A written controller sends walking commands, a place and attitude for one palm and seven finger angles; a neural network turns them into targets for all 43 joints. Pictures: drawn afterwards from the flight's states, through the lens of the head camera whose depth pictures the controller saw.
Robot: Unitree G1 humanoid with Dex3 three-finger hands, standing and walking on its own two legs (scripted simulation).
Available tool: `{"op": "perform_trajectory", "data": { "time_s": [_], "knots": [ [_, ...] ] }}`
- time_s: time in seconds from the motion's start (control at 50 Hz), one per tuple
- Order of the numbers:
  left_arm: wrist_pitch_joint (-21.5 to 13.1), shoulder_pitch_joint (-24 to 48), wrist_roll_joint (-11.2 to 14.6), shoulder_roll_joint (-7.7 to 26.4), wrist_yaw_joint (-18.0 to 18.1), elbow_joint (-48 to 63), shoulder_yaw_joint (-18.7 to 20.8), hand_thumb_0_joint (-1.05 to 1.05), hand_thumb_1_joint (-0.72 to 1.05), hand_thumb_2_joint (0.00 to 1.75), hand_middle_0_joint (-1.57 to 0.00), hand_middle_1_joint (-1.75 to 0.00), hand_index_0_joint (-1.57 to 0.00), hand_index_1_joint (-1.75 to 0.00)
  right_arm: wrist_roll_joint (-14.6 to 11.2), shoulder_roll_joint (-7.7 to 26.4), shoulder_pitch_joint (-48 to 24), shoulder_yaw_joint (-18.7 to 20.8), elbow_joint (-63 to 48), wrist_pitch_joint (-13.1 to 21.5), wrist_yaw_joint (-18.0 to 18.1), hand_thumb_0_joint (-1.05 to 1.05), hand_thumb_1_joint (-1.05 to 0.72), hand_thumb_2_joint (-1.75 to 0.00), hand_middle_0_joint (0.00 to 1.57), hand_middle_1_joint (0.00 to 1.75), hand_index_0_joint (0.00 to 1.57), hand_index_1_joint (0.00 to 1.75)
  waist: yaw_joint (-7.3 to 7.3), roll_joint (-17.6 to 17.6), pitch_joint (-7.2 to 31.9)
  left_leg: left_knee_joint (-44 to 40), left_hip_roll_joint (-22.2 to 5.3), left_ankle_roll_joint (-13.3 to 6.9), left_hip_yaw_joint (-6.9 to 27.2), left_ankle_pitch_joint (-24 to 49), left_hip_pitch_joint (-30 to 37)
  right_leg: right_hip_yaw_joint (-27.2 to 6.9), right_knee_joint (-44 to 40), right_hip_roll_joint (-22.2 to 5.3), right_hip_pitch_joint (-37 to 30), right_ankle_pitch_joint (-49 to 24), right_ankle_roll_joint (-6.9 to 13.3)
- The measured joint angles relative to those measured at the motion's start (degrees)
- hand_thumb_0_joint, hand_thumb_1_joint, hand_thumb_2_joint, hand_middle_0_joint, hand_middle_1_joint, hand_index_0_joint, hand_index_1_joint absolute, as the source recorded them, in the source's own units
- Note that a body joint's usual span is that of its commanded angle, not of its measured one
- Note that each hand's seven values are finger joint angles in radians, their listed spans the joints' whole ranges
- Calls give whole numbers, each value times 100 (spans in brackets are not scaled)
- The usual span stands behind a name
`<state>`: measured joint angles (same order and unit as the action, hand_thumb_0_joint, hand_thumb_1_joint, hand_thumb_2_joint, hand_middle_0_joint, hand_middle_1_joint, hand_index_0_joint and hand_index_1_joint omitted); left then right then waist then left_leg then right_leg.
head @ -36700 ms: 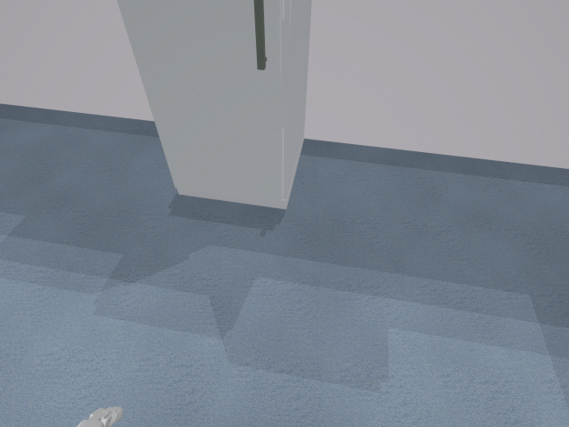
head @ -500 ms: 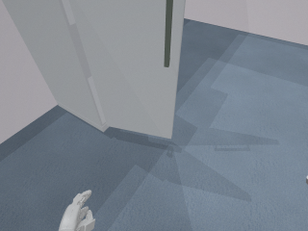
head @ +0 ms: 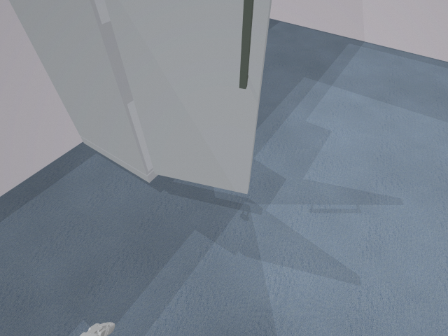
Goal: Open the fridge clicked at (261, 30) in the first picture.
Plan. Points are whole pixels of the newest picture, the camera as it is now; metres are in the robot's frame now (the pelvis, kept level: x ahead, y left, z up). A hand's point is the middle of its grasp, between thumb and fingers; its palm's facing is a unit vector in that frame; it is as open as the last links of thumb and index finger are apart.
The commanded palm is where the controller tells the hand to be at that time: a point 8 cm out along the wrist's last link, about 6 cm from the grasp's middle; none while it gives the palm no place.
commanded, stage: let the arm hang, fingers relaxed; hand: right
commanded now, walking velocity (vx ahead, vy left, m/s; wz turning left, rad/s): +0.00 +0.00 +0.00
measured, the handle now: (250, 3) +0.87 +0.00 +0.23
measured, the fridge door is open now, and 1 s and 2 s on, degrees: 71 71 71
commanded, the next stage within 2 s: look to check the result in 0.80 s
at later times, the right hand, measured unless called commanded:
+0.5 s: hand out of the picture +0.05 -0.25 -0.15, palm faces -0.03 +0.94 -0.34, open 7.3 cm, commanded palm none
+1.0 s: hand out of the picture +0.09 -0.25 -0.15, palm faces -0.05 +0.95 -0.32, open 7.3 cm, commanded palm none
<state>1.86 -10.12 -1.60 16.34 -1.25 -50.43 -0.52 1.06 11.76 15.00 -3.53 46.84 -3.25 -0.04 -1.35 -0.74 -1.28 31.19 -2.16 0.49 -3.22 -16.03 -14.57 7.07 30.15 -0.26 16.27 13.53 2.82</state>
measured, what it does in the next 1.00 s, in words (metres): stands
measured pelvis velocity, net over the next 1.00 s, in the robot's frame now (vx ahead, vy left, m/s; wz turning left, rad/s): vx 0.03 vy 0.00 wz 0.00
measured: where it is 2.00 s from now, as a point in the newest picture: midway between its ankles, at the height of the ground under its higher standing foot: outside the picture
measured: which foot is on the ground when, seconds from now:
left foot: down 0.00-1.00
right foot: down 0.00-1.00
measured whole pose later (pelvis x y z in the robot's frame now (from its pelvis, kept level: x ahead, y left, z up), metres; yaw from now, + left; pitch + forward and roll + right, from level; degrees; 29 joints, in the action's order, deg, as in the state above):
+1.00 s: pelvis +0.03 +0.00 +0.02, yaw +0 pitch -1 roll +0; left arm 0.2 -5.3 -0.8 19.5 -0.4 -65.5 0.5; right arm 0.9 19.5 6.4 -0.6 65.7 0.8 0.2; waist -0.6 -0.7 -2.3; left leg 16.0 -2.0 0.9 -3.6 -10.3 -4.6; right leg 6.8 16.1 0.8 7.0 8.5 2.8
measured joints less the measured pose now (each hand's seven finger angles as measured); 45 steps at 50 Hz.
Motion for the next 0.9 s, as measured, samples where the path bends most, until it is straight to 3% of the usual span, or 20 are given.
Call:
{"op": "perform_trajectory", "data": {
  "time_s": [0.1,0.3,0.64,0.9],
  "knots": [
    [90,-306,15,-201,50,-593,-5,1,90,90,-20,-30,-20,-30,-25,136,89,153,795,126,76,-1,-97,-90,21,30,21,30,89,-154,-207,-468,89,-55,-90,268,194,-84,-309,-56,-98,-211,-44],
    [22,-375,71,-210,132,-1242,119,1,90,90,-20,-30,-21,-30,-28,423,30,271,1723,220,69,0,-92,-90,21,30,21,30,101,172,-208,-924,89,-5,-33,507,497,-21,-660,-24,-377,-355,12],
    [-146,267,60,103,91,-1457,162,1,90,90,-20,-30,-21,-30,1,622,-835,314,1771,388,48,0,-91,-90,21,30,20,30,77,151,26,-1157,-26,74,29,551,738,41,-1159,125,-751,-521,64],
    [-176,463,68,309,85,-1487,121,1,90,90,-20,-30,-21,-30,-10,709,-900,287,1840,409,20,0,-90,-90,21,30,21,30,61,6,-59,-1437,7,55,-11,581,934,-1,-1362,115,-902,-526,17]
  ]
}}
